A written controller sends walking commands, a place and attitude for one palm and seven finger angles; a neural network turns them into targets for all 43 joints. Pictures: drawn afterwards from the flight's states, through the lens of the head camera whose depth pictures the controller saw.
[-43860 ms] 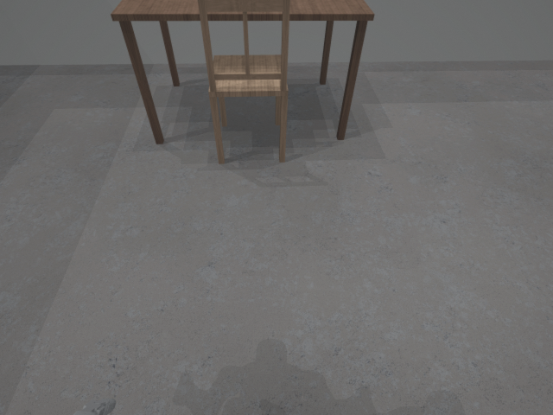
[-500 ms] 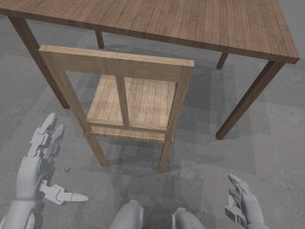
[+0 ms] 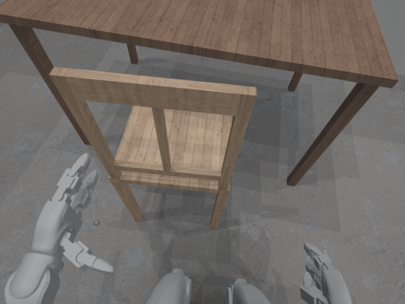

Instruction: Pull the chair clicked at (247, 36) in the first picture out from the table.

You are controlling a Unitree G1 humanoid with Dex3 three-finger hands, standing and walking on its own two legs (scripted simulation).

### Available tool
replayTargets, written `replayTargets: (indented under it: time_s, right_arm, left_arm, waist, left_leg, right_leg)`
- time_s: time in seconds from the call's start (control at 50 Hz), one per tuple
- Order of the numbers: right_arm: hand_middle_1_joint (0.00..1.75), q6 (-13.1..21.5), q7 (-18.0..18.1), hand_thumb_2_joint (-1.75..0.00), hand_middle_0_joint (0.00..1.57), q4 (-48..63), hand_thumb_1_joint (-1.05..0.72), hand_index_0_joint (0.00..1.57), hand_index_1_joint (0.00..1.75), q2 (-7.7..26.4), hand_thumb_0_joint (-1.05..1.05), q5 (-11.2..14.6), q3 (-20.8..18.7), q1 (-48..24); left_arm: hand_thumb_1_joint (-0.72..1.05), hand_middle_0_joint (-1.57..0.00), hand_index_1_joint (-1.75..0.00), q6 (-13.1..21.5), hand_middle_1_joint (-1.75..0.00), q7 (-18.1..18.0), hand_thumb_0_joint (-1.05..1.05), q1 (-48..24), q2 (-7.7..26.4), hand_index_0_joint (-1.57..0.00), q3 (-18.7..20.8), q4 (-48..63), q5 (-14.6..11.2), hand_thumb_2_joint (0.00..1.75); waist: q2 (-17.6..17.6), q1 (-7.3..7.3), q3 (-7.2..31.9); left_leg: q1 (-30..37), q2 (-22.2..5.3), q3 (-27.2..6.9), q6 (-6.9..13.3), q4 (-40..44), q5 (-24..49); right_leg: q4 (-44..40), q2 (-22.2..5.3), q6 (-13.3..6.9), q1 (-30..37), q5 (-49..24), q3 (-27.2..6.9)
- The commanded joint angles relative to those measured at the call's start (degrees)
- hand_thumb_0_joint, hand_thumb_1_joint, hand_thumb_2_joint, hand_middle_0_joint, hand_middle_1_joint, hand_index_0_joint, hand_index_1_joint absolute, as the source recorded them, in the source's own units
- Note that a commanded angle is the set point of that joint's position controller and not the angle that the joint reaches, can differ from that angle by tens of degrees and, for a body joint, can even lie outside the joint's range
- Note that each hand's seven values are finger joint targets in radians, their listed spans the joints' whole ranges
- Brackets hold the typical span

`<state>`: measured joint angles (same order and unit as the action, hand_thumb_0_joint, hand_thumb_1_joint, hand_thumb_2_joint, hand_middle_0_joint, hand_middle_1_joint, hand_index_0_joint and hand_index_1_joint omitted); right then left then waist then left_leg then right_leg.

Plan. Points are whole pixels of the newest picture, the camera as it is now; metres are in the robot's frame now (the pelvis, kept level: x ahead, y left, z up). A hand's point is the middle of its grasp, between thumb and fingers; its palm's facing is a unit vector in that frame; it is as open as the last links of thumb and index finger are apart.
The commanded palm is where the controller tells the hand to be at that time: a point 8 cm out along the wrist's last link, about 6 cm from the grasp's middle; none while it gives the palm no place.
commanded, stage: raise the hand toward the chair's back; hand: left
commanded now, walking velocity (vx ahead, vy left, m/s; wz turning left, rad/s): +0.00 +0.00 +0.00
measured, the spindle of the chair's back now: (163, 141) +0.46 +0.13 -0.02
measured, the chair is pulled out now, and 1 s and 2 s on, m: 0.13 0.13 0.13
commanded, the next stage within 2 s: aim the fingers beside a spindle in 0.34 s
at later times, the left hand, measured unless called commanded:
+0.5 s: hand (110, 221) +0.24 +0.18 +0.05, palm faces +0.01 -1.00 -0.05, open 16.9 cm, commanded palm +0.22 +0.23 +0.05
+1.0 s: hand (129, 212) +0.27 +0.16 +0.03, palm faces -0.03 -1.00 -0.02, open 16.9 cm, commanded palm +0.25 +0.21 +0.03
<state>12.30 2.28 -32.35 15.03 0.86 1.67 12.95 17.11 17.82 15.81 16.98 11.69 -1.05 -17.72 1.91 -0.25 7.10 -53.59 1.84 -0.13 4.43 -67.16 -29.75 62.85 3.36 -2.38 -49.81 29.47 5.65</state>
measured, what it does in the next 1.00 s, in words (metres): stands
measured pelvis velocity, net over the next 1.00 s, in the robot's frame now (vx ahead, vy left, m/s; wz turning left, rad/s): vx -0.01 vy -0.02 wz -0.01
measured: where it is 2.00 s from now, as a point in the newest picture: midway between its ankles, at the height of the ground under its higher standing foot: outside the picture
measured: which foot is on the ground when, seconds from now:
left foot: down 0.00-1.00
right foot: down 0.00-1.00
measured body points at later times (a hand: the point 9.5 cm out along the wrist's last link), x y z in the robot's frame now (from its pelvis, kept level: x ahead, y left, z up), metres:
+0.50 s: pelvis -0.01 -0.03 -0.01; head +0.07 -0.02 +0.44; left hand +0.24 +0.23 +0.06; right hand +0.19 -0.26 -0.09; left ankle +0.02 +0.06 -0.65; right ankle +0.01 -0.10 -0.65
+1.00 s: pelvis -0.01 -0.02 -0.02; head +0.08 -0.01 +0.43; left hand +0.27 +0.21 +0.03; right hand +0.17 -0.26 -0.10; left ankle +0.02 +0.06 -0.65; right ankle +0.01 -0.10 -0.65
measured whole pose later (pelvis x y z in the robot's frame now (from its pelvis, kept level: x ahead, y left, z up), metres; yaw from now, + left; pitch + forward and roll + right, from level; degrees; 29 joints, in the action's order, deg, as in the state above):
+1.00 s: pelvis -0.01 -0.02 -0.02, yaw +0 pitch +18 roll -3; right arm 12.6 1.4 -33.8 15.3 0.3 1.4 11.5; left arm 22.6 12.8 8.4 13.2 7.6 -7.1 -14.6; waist 2.0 0.1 8.1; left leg -58.3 1.4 0.5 3.5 -71.1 -30.8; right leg 68.3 3.6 -3.7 -55.4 31.1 5.4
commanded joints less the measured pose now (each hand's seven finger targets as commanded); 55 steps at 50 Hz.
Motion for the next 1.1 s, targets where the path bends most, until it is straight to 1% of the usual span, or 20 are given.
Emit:
replayTargets:
  time_s: [0.0, 0.02, 0.06, 0.12, 0.18, 0.22, 0.32, 0.44, 0.52, 0.54, 0.58, 0.62, 0.68, 0.74, 0.8, 0.82, 0.88, 0.94, 0.98, 1.08]
  right_arm:
    - [0.3, 3.86, 0.25, -0.9, 0.2, 7.3, -0.9, 0.2, 0.3, 8.26, 0.0, -0.54, -3.91, -2.18]
    - [0.3, 3.85, 0.03, -0.9, 0.2, 6.97, -0.9, 0.2, 0.3, 8.38, 0.0, -0.68, -3.9, -2.17]
    - [0.3, 3.62, -0.33, -0.9, 0.2, 6.86, -0.9, 0.2, 0.3, 8.35, 0.0, -0.51, -3.82, -2.51]
    - [0.3, 3.14, -0.23, -0.9, 0.2, 7.6, -0.9, 0.2, 0.3, 8.79, 0.0, -0.07, -3.91, -2.43]
    - [0.3, 2.97, 0.19, -0.9, 0.2, 8.49, -0.9, 0.2, 0.3, 8.58, 0.0, 0.46, -3.84, -2.47]
    - [0.3, 3.03, 0.59, -0.9, 0.2, 8.41, -0.9, 0.2, 0.3, 8.53, 0.0, 0.33, -3.72, -2.41]
    - [0.3, 3.45, 0.65, -0.9, 0.2, 7.4, -0.9, 0.2, 0.3, 7.77, 0.0, 0.05, -3.31, -3.4]
    - [0.3, 3.25, 0.52, -0.9, 0.2, 7.95, -0.9, 0.2, 0.3, 7.85, 0.0, 0.62, -3.07, -3.44]
    - [0.3, 3.85, 1.05, -0.9, 0.2, 7.78, -0.9, 0.2, 0.3, 8.04, 0.0, 0.67, -2.95, -3.29]
    - [0.3, 4.0, 1.01, -0.9, 0.2, 7.64, -0.9, 0.2, 0.3, 7.86, 0.0, 0.59, -3.09, -3.11]
    - [0.3, 4.36, 0.9, -0.9, 0.2, 7.6, -0.9, 0.2, 0.3, 7.82, 0.0, 0.16, -3.16, -3.1]
    - [0.3, 4.16, 0.66, -0.9, 0.2, 7.13, -0.9, 0.2, 0.3, 7.94, 0.0, -0.14, -3.19, -3.17]
    - [0.3, 3.79, 0.24, -0.9, 0.2, 6.82, -0.9, 0.2, 0.3, 7.67, 0.0, -0.21, -3.13, -3.73]
    - [0.3, 3.35, -0.01, -0.9, 0.2, 7.14, -0.9, 0.2, 0.3, 7.8, 0.0, -0.04, -3.22, -3.45]
    - [0.3, 3.36, -0.14, -0.9, 0.2, 7.72, -0.9, 0.2, 0.3, 7.81, 0.0, -0.05, -3.21, -3.4]
    - [0.3, 3.34, -0.12, -0.9, 0.2, 7.62, -0.9, 0.2, 0.3, 8.07, 0.0, -0.06, -3.44, -2.96]
    - [0.3, 3.42, -0.02, -0.9, 0.2, 6.9, -0.9, 0.2, 0.3, 8.01, 0.0, -0.21, -3.35, -3.09]
    - [0.3, 3.49, -0.14, -0.9, 0.2, 6.38, -0.9, 0.2, 0.3, 8.26, 0.0, -0.57, -3.43, -3.18]
    - [0.3, 3.45, -0.42, -0.9, 0.2, 6.58, -0.9, 0.2, 0.3, 8.13, 0.0, -0.71, -3.44, -3.5]
    - [0.3, 2.56, -0.91, -0.9, 0.2, 6.57, -0.9, 0.2, 0.3, 8.18, 0.0, -0.93, -3.65, -2.92]
  left_arm:
    - [-0.5, -0.06, -0.08, 8.54, -0.08, -2.2, 0.0, -3.19, 8.2, -0.06, 6.87, 14.83, -1.82, 0.3]
    - [-0.5, -0.06, -0.08, 8.96, -0.08, -2.64, 0.0, -2.76, 8.81, -0.06, 7.25, 13.98, -1.52, 0.3]
    - [-0.5, -0.06, -0.08, 8.86, -0.08, -2.43, 0.0, -1.97, 6.69, -0.06, 5.19, 10.76, -0.89, 0.3]
    - [-0.5, -0.06, -0.08, 6.77, -0.08, -1.18, 0.0, -0.89, 6.75, -0.06, 4.53, 8.45, -0.47, 0.3]
    - [-0.5, -0.06, -0.08, 5.16, -0.08, -0.27, 0.0, -2.41, 7.38, -0.06, 4.36, 10.73, -0.94, 0.3]
    - [-0.5, -0.06, -0.08, 5.34, -0.08, -0.75, 0.0, -4.21, 9.24, -0.06, 5.84, 12.76, -0.92, 0.3]
    - [-0.5, -0.06, -0.08, 8.19, -0.08, -2.37, 0.0, -5.61, 8.57, -0.06, 6.7, 12.04, -1.35, 0.3]
    - [-0.5, -0.06, -0.08, 6.73, -0.08, -0.93, 0.0, -4.82, 6.51, -0.06, 3.62, 8.48, -0.38, 0.3]
    - [-0.5, -0.06, -0.08, 6.28, -0.08, -0.94, 0.0, -10.69, 6.34, -0.06, 2.21, 9.5, -0.01, 0.3]
    - [-0.5, -0.06, -0.08, 6.58, -0.08, -1.41, 0.0, -9.91, 6.67, -0.06, 3.05, 9.42, 0.0, 0.3]
    - [-0.5, -0.06, -0.08, 7.62, -0.08, -2.45, 0.0, -10.28, 6.26, -0.06, 2.74, 10.96, 0.06, 0.3]
    - [-0.5, -0.06, -0.08, 8.31, -0.08, -3.55, 0.0, -8.78, 7.87, -0.06, 4.87, 9.28, 0.39, 0.3]
    - [-0.5, -0.06, -0.08, 8.75, -0.08, -4.29, 0.0, -9.73, 6.54, -0.06, 4.19, 5.87, 1.12, 0.3]
    - [-0.5, -0.06, -0.08, 8.26, -0.08, -4.18, 0.0, -9.44, 6.49, -0.06, 4.18, 4.45, 1.48, 0.3]
    - [-0.5, -0.06, -0.08, 8.07, -0.08, -3.64, 0.0, -11.32, 3.84, -0.06, 0.67, 7.09, 1.31, 0.3]
    - [-0.5, -0.06, -0.08, 8.06, -0.08, -3.93, 0.0, -10.42, 5.17, -0.06, 2.08, 7.21, 1.28, 0.3]
    - [-0.5, -0.06, -0.08, 8.81, -0.08, -4.23, 0.0, -14.16, 3.24, -0.06, -0.61, 6.4, 1.72, 0.3]
    - [-0.5, -0.06, -0.08, 9.79, -0.08, -5.68, 0.0, -15.33, 4.02, -0.06, 0.1, 5.37, 2.65, 0.3]
    - [-0.5, -0.06, -0.08, 10.09, -0.08, -6.43, 0.0, -15.77, 1.87, -0.06, -2.22, 5.53, 3.35, 0.3]
    - [-0.5, -0.06, -0.08, 9.29, -0.08, -8.12, 0.0, -17.06, 1.11, -0.06, -3.54, 4.84, 5.11, 0.3]
  waist:
    - [4.02, -1.05, 16.84]
    - [4.56, -0.87, 16.56]
    - [3.81, -0.22, 14.11]
    - [0.9, 0.04, 14.95]
    - [0.65, -0.03, 15.73]
    - [0.27, 0.01, 16.48]
    - [0.02, 0.22, 14.3]
    - [-0.67, 0.68, 14.16]
    - [-0.54, 1.45, 13.94]
    - [0.28, 0.58, 14.8]
    - [0.23, 0.5, 16.84]
    - [-1.65, 0.12, 17.14]
    - [-1.5, 0.25, 14.86]
    - [-1.01, -0.41, 15.98]
    - [1.34, 0.17, 18.18]
    - [-0.4, 0.17, 19.09]
    - [-0.68, 1.46, 16.63]
    - [-0.99, 0.93, 16.31]
    - [0.46, 0.87, 17.06]
    - [0.91, 0.71, 19.3]
  left_leg:
    - [15.84, -1.56, -6.88, -6.61, 10.5, 23.16]
    - [14.86, -1.41, -6.7, -6.42, 10.07, 23.12]
    - [12.57, -1.47, -6.11, -5.95, 9.99, 19.89]
    - [10.07, -1.11, -5.17, -4.63, 9.54, 17.15]
    - [9.9, -0.8, -4.49, -3.87, 9.46, 15.81]
    - [9.63, -0.81, -4.58, -3.6, 9.0, 16.12]
    - [7.21, -0.79, -4.23, -3.45, 7.46, 13.92]
    - [5.44, -0.7, -3.7, -3.05, 6.74, 11.81]
    - [5.45, -0.89, -3.98, -2.91, 6.48, 10.82]
    - [6.22, -0.92, -3.99, -3.1, 6.87, 11.37]
    - [7.02, -0.83, -4.15, -3.11, 6.53, 12.84]
    - [5.29, -0.8, -3.98, -3.07, 5.91, 12.87]
    - [2.98, -0.71, -3.48, -3.18, 5.74, 10.82]
    - [3.02, -0.75, -3.28, -3.14, 5.8, 11.41]
    - [5.9, -0.65, -3.41, -3.04, 6.06, 13.24]
    - [6.06, -0.83, -3.66, -3.02, 5.91, 13.93]
    - [5.13, -0.87, -3.89, -2.97, 5.43, 12.32]
    - [5.41, -1.08, -4.65, -3.19, 6.1, 11.29]
    - [6.97, -1.08, -4.95, -3.38, 6.46, 11.68]
    - [8.5, -1.21, -5.38, -3.76, 6.31, 13.47]
  right_leg:
    - [-5.07, 0.61, 0.09, 5.42, -14.02, -2.43]
    - [-4.89, 0.64, 0.02, 5.37, -14.22, -2.62]
    - [-5.1, 0.33, 0.13, 4.55, -12.81, -2.76]
    - [-6.16, 0.17, 0.4, 6.86, -12.71, -4.11]
    - [-7.57, -0.3, 0.87, 9.07, -13.27, -5.68]
    - [-7.61, -0.26, 0.94, 9.98, -13.81, -6.41]
    - [-7.95, -0.74, 1.24, 9.28, -12.76, -8.35]
    - [-9.01, -1.77, 2.12, 9.68, -11.22, -10.43]
    - [-9.04, -1.49, 1.8, 8.22, -8.65, -10.14]
    - [-8.74, -1.44, 1.47, 8.43, -9.15, -9.61]
    - [-7.61, -1.43, 1.47, 8.73, -11.53, -9.03]
    - [-7.2, -1.43, 1.74, 9.35, -12.26, -9.63]
    - [-7.13, -1.75, 1.64, 7.92, -9.64, -9.96]
    - [-6.86, -1.84, 1.53, 8.51, -10.16, -10.25]
    - [-6.22, -1.57, 1.3, 8.12, -12.54, -9.0]
    - [-5.83, -1.3, 1.39, 8.34, -13.33, -8.64]
    - [-5.58, -1.17, 1.32, 5.42, -11.4, -7.99]
    - [-4.34, -0.59, 0.63, 2.9, -8.75, -6.23]
    - [-3.57, -0.51, 0.41, 1.67, -8.77, -5.22]
    - [-2.43, -0.43, 0.29, 0.73, -10.17, -4.38]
